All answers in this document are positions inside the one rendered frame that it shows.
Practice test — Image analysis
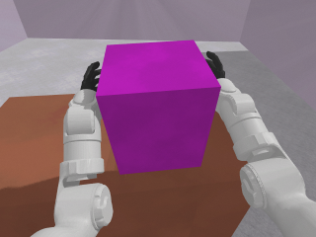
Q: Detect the left robot hand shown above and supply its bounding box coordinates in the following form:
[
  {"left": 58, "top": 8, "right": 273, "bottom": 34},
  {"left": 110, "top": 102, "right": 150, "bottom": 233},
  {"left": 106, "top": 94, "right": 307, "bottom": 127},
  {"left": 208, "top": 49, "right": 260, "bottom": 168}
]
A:
[{"left": 80, "top": 61, "right": 102, "bottom": 92}]

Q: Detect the right robot forearm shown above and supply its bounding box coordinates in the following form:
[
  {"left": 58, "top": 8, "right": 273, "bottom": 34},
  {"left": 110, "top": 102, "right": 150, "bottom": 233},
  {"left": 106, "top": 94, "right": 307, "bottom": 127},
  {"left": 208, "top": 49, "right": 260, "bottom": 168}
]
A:
[{"left": 215, "top": 78, "right": 306, "bottom": 193}]

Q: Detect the robot left upper arm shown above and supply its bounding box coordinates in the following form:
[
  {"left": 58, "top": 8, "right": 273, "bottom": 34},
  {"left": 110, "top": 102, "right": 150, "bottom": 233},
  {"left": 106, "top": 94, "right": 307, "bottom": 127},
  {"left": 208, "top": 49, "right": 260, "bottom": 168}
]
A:
[{"left": 31, "top": 183, "right": 114, "bottom": 237}]

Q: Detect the robot right upper arm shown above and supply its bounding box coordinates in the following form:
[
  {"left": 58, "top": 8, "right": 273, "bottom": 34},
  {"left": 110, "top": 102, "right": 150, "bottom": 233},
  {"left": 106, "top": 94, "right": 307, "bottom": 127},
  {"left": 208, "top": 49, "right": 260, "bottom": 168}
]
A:
[{"left": 239, "top": 156, "right": 316, "bottom": 237}]

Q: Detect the pedestal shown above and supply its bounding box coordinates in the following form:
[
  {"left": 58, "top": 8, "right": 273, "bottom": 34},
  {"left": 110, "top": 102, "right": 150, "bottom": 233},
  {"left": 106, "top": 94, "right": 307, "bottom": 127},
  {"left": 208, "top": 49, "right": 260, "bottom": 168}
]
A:
[{"left": 0, "top": 94, "right": 250, "bottom": 237}]

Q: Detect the left robot forearm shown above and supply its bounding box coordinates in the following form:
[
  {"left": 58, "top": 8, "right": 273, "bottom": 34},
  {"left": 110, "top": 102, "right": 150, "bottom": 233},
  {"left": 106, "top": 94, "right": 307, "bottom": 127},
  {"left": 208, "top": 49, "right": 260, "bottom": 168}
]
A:
[{"left": 53, "top": 89, "right": 105, "bottom": 223}]

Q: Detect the right robot hand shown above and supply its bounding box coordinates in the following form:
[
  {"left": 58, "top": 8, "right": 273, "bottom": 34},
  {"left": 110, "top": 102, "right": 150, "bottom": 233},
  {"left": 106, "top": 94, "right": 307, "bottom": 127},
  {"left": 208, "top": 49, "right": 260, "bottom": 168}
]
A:
[{"left": 205, "top": 51, "right": 225, "bottom": 79}]

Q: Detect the carton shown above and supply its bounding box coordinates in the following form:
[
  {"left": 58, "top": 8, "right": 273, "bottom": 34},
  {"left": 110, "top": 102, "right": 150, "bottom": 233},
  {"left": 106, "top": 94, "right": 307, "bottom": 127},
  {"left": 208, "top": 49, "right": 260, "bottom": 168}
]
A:
[{"left": 96, "top": 39, "right": 221, "bottom": 175}]

